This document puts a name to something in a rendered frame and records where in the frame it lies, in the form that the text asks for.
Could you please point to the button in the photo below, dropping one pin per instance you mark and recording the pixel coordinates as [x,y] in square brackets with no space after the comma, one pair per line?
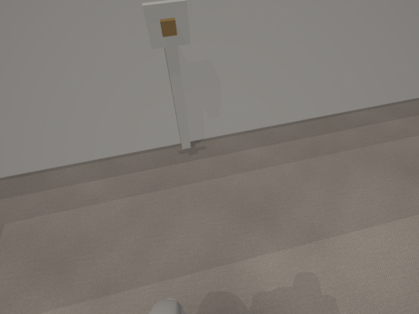
[168,27]

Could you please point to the panel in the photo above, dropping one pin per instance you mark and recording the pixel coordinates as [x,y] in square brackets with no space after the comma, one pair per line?
[154,12]

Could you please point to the left robot thigh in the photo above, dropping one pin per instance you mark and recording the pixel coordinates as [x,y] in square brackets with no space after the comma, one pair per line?
[167,307]

